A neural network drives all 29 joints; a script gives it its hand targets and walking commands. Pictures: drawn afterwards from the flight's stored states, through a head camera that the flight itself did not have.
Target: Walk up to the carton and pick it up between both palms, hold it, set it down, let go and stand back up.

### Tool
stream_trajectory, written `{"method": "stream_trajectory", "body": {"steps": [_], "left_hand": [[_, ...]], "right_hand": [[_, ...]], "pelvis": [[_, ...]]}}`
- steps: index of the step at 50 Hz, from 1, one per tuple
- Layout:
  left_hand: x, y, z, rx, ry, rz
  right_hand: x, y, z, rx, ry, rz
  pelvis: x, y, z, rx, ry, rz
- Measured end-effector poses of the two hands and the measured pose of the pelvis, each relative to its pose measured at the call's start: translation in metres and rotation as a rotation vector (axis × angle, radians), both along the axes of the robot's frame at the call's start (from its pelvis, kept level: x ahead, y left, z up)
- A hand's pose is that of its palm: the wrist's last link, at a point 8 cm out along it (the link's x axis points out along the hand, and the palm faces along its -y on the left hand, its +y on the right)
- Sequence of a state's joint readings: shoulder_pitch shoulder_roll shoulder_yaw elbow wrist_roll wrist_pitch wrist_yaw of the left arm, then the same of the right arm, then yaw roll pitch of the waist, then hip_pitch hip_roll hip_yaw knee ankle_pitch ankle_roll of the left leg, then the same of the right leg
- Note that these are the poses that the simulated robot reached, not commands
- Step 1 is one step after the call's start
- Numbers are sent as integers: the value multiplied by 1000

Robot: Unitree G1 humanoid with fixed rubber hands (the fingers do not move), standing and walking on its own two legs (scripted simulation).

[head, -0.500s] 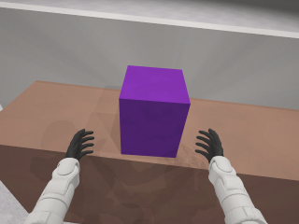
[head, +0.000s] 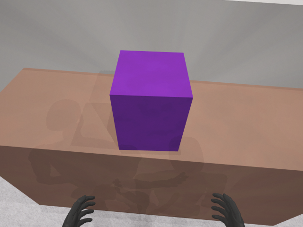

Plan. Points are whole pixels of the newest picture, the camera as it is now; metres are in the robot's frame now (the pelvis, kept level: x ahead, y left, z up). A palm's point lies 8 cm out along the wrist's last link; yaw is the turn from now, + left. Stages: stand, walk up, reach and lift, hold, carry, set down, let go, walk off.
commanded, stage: set down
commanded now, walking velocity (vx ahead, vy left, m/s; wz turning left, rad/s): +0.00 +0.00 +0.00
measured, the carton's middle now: (150, 102) +0.49 +0.02 +0.05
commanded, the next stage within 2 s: let go in 1.20 s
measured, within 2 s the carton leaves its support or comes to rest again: neither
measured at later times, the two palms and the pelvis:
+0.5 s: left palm (68, 225) +0.16 +0.23 -0.08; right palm (234, 219) +0.18 -0.21 -0.07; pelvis +0.02 +0.00 +0.00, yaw +0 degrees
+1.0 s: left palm (73, 223) +0.17 +0.22 -0.09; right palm out of the picture +0.16 -0.23 -0.08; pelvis +0.01 +0.00 +0.00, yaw -1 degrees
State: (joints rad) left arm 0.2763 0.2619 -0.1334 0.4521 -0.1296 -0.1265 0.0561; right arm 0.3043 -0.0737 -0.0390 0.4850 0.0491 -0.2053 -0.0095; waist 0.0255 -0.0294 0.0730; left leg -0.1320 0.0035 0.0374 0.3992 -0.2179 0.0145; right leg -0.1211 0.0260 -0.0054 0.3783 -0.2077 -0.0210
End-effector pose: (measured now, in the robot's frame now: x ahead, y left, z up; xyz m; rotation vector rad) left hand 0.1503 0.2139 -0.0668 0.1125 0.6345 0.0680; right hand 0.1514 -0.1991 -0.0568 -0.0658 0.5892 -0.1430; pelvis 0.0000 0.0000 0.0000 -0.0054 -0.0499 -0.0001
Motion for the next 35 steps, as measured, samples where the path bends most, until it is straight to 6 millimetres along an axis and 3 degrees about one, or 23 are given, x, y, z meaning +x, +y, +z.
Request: {"method": "stream_trajectory", "body": {"steps": [9, 15, 21, 26, 30, 35], "left_hand": [[47, -8, 12, -6, -30, -7], [48, 4, 12, 20, 33, 7], [25, 15, -4, 35, 136, 43], [11, 11, -17, 30, 209, 37], [12, 4, -23, 35, 226, 11], [26, 3, -17, 48, 171, 3]], "right_hand": [[35, 2, 8, -11, -32, 42], [48, -7, 13, -38, -34, 40], [37, -13, 1, -57, 36, 48], [22, -9, -15, -55, 120, 61], [13, -2, -25, -41, 152, 72], [9, -2, -27, -33, 137, 82]], "pelvis": [[-1, -6, -1, 6, 7, -13], [11, -5, 1, 0, -13, -7], [20, -2, 1, -3, -29, 1], [20, 1, 1, -4, -19, 3], [18, 3, 0, -6, 0, -3], [17, 5, 0, -12, 20, -10]]}}
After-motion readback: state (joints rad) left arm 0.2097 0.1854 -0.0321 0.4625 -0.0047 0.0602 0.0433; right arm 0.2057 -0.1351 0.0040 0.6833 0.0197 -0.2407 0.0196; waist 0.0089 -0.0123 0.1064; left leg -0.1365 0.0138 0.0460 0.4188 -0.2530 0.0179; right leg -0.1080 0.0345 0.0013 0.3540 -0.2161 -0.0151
